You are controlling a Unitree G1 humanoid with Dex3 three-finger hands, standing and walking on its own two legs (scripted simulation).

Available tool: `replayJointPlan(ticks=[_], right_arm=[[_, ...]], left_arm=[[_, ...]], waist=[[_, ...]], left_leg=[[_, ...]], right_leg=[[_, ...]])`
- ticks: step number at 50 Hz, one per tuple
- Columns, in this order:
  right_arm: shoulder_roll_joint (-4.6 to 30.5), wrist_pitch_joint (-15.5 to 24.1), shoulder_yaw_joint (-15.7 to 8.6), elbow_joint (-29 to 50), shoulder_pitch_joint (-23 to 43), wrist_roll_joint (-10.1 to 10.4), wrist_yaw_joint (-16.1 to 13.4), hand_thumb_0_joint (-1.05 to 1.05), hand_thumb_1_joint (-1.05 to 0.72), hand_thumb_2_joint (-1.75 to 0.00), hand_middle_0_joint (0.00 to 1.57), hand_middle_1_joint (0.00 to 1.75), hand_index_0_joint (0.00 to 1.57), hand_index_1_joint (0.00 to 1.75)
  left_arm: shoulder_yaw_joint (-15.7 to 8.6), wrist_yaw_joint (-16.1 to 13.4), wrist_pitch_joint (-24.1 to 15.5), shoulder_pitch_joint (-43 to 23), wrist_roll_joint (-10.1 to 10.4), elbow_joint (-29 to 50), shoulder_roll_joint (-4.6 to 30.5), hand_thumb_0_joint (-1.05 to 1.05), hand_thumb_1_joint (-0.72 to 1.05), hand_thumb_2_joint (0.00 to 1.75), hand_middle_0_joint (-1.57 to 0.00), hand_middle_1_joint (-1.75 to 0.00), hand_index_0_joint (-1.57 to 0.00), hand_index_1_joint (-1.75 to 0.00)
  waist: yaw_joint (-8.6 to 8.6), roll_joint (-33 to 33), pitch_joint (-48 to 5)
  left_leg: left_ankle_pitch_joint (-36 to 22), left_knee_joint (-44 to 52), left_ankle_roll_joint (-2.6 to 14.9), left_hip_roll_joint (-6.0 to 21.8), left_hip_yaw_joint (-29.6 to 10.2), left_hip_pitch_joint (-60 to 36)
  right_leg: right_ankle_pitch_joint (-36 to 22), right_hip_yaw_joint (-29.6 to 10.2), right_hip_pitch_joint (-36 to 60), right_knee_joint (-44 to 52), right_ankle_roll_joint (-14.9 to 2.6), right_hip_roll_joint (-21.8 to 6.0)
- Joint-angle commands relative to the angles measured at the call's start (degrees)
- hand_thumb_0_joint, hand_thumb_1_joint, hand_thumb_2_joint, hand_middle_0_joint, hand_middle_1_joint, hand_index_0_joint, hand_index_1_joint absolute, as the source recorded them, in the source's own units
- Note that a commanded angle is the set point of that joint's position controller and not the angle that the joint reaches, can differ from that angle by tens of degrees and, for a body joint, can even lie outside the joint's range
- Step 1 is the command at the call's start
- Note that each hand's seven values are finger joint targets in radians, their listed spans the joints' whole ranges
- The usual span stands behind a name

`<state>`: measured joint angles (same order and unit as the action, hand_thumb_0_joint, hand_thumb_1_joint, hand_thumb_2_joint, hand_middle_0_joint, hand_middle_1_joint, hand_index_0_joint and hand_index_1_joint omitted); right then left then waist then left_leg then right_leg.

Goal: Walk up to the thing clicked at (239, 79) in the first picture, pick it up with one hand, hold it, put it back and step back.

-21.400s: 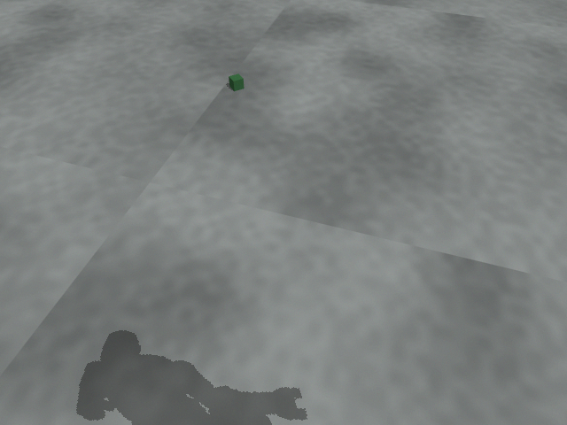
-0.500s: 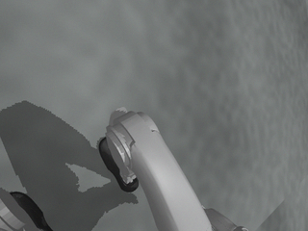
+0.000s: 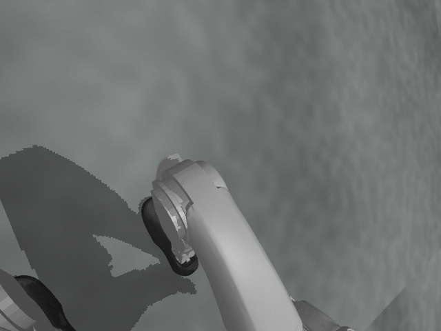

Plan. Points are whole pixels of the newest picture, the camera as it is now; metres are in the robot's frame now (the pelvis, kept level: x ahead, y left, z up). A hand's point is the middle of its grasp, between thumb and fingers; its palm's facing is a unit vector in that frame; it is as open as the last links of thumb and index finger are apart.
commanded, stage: settle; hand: left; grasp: from above
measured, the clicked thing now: out of the picture +0.48 +0.37 -0.29
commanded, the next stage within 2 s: lift in 0.90 s
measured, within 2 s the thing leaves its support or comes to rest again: leaves its support in 0.22 s
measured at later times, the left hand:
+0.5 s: hand out of the picture +0.48 +0.38 -0.19, palm faces -0.19 -0.35 -0.92, open 9.4 cm
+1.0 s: hand out of the picture +0.47 +0.36 -0.13, palm faces -0.21 -0.34 -0.92, open 9.5 cm
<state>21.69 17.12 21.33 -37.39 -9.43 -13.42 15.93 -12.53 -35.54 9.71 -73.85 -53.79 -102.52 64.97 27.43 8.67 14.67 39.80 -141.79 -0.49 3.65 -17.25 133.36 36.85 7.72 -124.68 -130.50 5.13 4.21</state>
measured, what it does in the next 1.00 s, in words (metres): stands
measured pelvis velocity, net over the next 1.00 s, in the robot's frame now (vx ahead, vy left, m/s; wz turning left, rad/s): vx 0.01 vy -0.02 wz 0.11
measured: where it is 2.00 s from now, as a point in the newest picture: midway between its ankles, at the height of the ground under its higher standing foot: (123, 288)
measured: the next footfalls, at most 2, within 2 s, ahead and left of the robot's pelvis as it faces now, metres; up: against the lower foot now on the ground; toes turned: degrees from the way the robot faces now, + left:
none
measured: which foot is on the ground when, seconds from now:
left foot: down 0.00-1.00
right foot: down 0.00-1.00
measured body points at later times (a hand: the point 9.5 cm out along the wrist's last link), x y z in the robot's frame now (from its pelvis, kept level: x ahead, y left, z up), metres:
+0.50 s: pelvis +0.01 -0.01 +0.01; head +0.29 +0.11 +0.34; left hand +0.49 +0.39 -0.14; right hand +0.04 -0.26 -0.05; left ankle +0.07 +0.13 -0.29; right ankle +0.13 -0.13 -0.29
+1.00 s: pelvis +0.01 -0.02 +0.01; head +0.26 +0.07 +0.37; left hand +0.48 +0.38 -0.08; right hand +0.06 -0.27 -0.09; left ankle +0.07 +0.13 -0.29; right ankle +0.13 -0.14 -0.29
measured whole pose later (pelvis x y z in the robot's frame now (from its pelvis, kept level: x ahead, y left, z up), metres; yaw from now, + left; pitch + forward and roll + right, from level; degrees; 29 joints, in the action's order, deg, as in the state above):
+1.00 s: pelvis +0.01 -0.02 +0.01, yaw +6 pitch +33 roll -8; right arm 18.4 12.5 8.5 -42.5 -11.1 -8.1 13.1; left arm -11.5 -21.5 17.5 -67.9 -53.3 -86.4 46.4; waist 18.6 0.1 0.8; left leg 39.3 -137.4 -2.6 3.6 -11.4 132.5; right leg 38.3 3.0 -128.1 -132.3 3.7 2.3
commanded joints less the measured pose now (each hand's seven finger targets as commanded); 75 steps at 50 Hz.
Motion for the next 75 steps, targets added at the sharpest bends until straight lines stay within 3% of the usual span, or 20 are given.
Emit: replayJointPlan(ticks=[1, 8, 9, 13, 14, 16, 18, 20, 23, 29, 31, 34, 44, 45, 46, 54, 58, 68, 70, 75], right_arm=[[19.8, -0.4, -4.9, -2.5, -13.2, 0.7, 0.0, 0.00, -0.92, -0.90, 0.20, 0.30, 0.20, 0.30], [19.5, -0.5, -7.1, -1.4, -12.9, 1.4, 0.1, 0.00, -0.91, -0.90, 0.20, 0.30, 0.20, 0.30], [19.9, -0.6, -7.7, -3.6, -14.3, 1.3, 0.1, 0.00, -0.91, -0.90, 0.20, 0.30, 0.20, 0.30], [18.7, -0.4, -9.0, -1.8, -13.2, 2.1, 0.5, 0.00, -0.91, -0.90, 0.20, 0.30, 0.20, 0.30], [18.8, -0.8, -9.5, -4.1, -15.4, 2.2, 0.6, 0.00, -0.91, -0.90, 0.20, 0.30, 0.20, 0.30], [17.8, -1.1, -10.6, -4.0, -14.9, 2.8, 1.0, 0.00, -0.91, -0.90, 0.20, 0.30, 0.20, 0.30], [17.2, -1.6, -11.8, -5.0, -16.2, 3.4, 1.0, 0.00, -0.90, -0.90, 0.20, 0.30, 0.20, 0.30], [16.3, -1.7, -12.4, -3.7, -15.0, 3.9, 1.0, 0.00, -0.90, -0.90, 0.20, 0.30, 0.20, 0.30], [16.0, -2.4, -13.7, -6.0, -17.1, 4.1, 0.6, 0.00, -0.90, -0.90, 0.20, 0.30, 0.20, 0.30], [14.6, -3.0, -15.2, -6.3, -17.6, 5.0, -0.1, 0.00, -0.89, -0.90, 0.20, 0.30, 0.20, 0.30], [14.4, -3.0, -15.3, -6.5, -17.6, 4.9, -0.5, 0.00, -0.89, -0.90, 0.20, 0.30, 0.20, 0.30], [13.9, -2.6, -15.6, -5.2, -15.3, 5.0, -1.4, 0.00, -0.89, -0.90, 0.20, 0.30, 0.20, 0.30], [12.4, -3.7, -16.3, -5.5, -14.9, 5.5, -3.0, 0.00, -0.89, -0.90, 0.20, 0.30, 0.20, 0.30], [12.4, -3.8, -16.5, -5.7, -15.5, 5.5, -3.0, 0.00, -0.92, -0.91, 0.20, 0.30, 0.20, 0.30], [12.2, -4.0, -16.9, -5.5, -15.3, 5.8, -3.0, 0.00, -0.88, -0.89, 0.20, 0.30, 0.20, 0.30], [10.9, -6.0, -18.9, -5.0, -15.5, 7.5, -3.2, 0.00, -0.88, -0.89, 0.20, 0.30, 0.20, 0.30], [10.9, -6.9, -20.0, -5.3, -15.7, 8.3, -3.4, 0.00, -0.91, -0.90, 0.20, 0.30, 0.20, 0.30], [9.0, -7.9, -22.7, -5.2, -14.9, 9.7, -4.4, 0.00, -0.91, -0.90, 0.20, 0.30, 0.20, 0.30], [8.6, -8.1, -23.3, -5.3, -14.2, 10.0, -4.9, 0.00, -0.91, -0.90, 0.20, 0.30, 0.20, 0.30], [7.6, -8.4, -24.0, -4.4, -12.8, 10.8, -6.1, 0.00, -0.91, -0.90, 0.20, 0.30, 0.20, 0.30]], left_arm=[[0.9, -1.5, 0.6, -13.8, -0.7, 7.5, 13.0, 0.00, 0.47, 0.49, -0.92, -0.52, -0.93, -0.50], [1.6, -0.6, 1.8, -16.1, -2.1, 15.5, 11.9, 0.00, 0.52, 0.48, -0.97, -0.48, -0.97, -0.47], [-0.1, -1.0, 2.3, -15.1, -2.3, 14.8, 13.2, 0.00, 0.53, 0.48, -0.97, -0.48, -0.98, -0.47], [0.9, 0.2, 3.8, -15.6, -0.7, 20.4, 9.1, 0.00, 0.54, 0.44, -0.98, -0.45, -0.99, -0.44], [-0.3, 0.5, 4.6, -14.1, -1.0, 21.2, 10.1, 0.00, 0.54, 0.45, -0.98, -0.46, -0.99, -0.44], [-0.7, 1.4, 5.9, -12.4, -0.1, 22.7, 7.8, 0.00, 0.54, 0.43, -0.97, -0.46, -0.99, -0.44], [-0.3, 3.0, 7.2, -11.9, 0.6, 24.3, 5.5, 0.00, 0.54, 0.48, -0.98, -0.47, -0.99, -0.46], [1.9, 5.0, 8.3, -12.3, 1.2, 24.9, 1.8, 0.00, 0.59, 0.47, -1.01, -0.47, -1.02, -0.45], [0.9, 6.8, 9.0, -10.2, 0.8, 25.5, 2.2, 0.00, 0.62, 0.52, -1.05, -0.47, -1.05, -0.46], [3.2, 9.6, 8.6, -12.9, 0.4, 26.0, -3.0, 0.00, 0.70, 0.60, -1.09, -0.55, -1.10, -0.54], [2.5, 9.5, 8.5, -12.8, 0.2, 24.1, -0.9, 0.00, 0.70, 0.60, -1.09, -0.55, -1.10, -0.54], [3.0, 9.4, 8.2, -15.8, 0.1, 25.1, -1.9, 0.00, 0.67, 0.62, -1.07, -0.57, -1.08, -0.56], [2.6, 11.0, 7.7, -15.7, -1.4, 24.5, -0.6, 0.00, 0.59, 0.69, -1.03, -0.55, -1.02, -0.56], [2.2, 11.3, 7.6, -15.9, -1.5, 26.0, -0.2, 0.00, 0.65, 0.61, -1.05, -0.59, -1.08, -0.56], [2.0, 11.2, 7.7, -14.5, -1.4, 25.4, -1.2, 0.00, 0.57, 0.60, -0.97, -0.51, -1.00, -0.50], [3.0, 14.3, 8.4, -11.9, -0.8, 30.0, -4.7, 0.00, 0.47, 0.56, -0.90, -0.50, -0.92, -0.49], [3.1, 15.1, 8.3, -12.5, -1.2, 32.7, -6.5, 0.00, 0.64, 0.57, -1.03, -0.58, -1.05, -0.55], [3.8, 16.4, 8.8, -10.0, -0.2, 38.6, -9.8, 0.00, 0.68, 0.61, -1.07, -0.59, -1.09, -0.57], [4.7, 17.0, 9.2, -7.0, 0.3, 38.5, -12.6, 0.00, 0.69, 0.60, -1.09, -0.56, -1.10, -0.54], [5.6, 18.8, 9.9, -3.9, 1.4, 44.4, -13.1, 0.00, 0.67, 0.61, -1.08, -0.55, -1.09, -0.54]], waist=[[3.25, -36.5, -37.5], [1.69, -39.7, -41.6], [1.14, -41.2, -43.0], [0.12, -42.2, -46.0], [-0.09, -42.7, -47.4], [-2.23, -42.6, -49.1], [-2.74, -42.6, -49.5], [-2.78, -40.2, -48.8], [-3.79, -38.0, -49.0], [-4.26, -33.8, -50.0], [-5.13, -32.2, -49.6], [-5.61, -32.5, -50.6], [-7.91, -30.0, -55.6], [-8.06, -30.4, -56.5], [-9.10, -30.3, -57.4], [-10.93, -30.2, -60.4], [-11.51, -32.0, -61.1], [-14.10, -28.9, -64.0], [-14.15, -28.3, -61.9], [-15.53, -24.6, -64.0]], left_leg=[[-13.7, 14.6, -0.22, 2.6, 6.3, -30.7], [-14.2, 14.8, -0.50, 2.2, 7.3, -33.3], [-15.0, 15.4, -0.86, 2.4, 7.3, -34.3], [-16.9, 15.3, -0.83, 2.2, 8.3, -35.0], [-18.7, 15.0, -0.85, 2.2, 8.4, -35.2], [-19.1, 15.5, -1.02, 2.0, 8.6, -35.7], [-19.2, 16.1, -1.10, 1.8, 8.8, -36.4], [-17.2, 15.6, -0.50, 1.4, 9.4, -34.0], [-16.1, 15.5, -0.18, 0.8, 10.4, -32.0], [-14.5, 16.2, 0.40, -0.1, 11.1, -30.4], [-12.6, 16.2, 0.68, -0.3, 11.9, -28.3], [-9.7, 17.0, 0.54, -0.7, 12.2, -29.1], [-11.2, 16.6, 1.04, -0.7, 13.7, -27.8], [-12.5, 16.6, 1.01, -0.9, 14.0, -29.0], [-12.4, 17.0, 1.08, -0.8, 13.9, -29.0], [-14.1, 19.6, 1.17, -1.1, 14.6, -31.5], [-14.5, 21.3, 0.93, -1.4, 14.4, -35.2], [-11.7, 26.3, 1.30, -1.8, 15.8, -37.7], [-9.2, 28.5, 1.23, -1.9, 15.5, -38.7], [-9.1, 31.3, 1.77, -2.0, 16.1, -40.6]], right_leg=[[-15.9, 8.8, 20.9, 10.1, -5.65, 1.3], [-16.2, 8.0, 20.4, 10.1, -6.04, 1.6], [-16.6, 8.2, 20.5, 10.2, -6.17, 1.4], [-18.4, 7.2, 20.9, 10.1, -6.14, 1.4], [-19.8, 7.1, 21.2, 10.3, -5.94, 1.1], [-19.0, 7.0, 19.6, 9.7, -6.30, 0.9], [-18.5, 6.6, 18.2, 9.7, -6.46, 0.9], [-17.6, 5.8, 17.8, 10.2, -6.44, 1.2], [-16.9, 4.9, 18.5, 10.2, -6.33, 1.0], [-15.6, 4.3, 17.7, 10.2, -6.38, 0.9], [-14.1, 3.5, 19.3, 10.9, -6.18, 1.1], [-10.7, 3.1, 17.9, 11.3, -6.43, 0.8], [-11.7, 1.2, 21.3, 11.8, -6.13, 0.6], [-12.9, 1.3, 21.2, 11.4, -6.14, 0.3], [-12.8, 1.5, 21.2, 11.5, -6.23, 0.4], [-14.2, 1.1, 22.3, 12.7, -6.59, 0.0], [-13.9, 1.4, 19.2, 13.0, -7.08, -0.7], [-10.8, -0.4, 22.2, 18.3, -7.18, -1.2], [-8.2, -0.5, 21.2, 20.0, -7.20, -1.5], [-7.1, -1.8, 27.1, 24.9, -6.85, -1.3]])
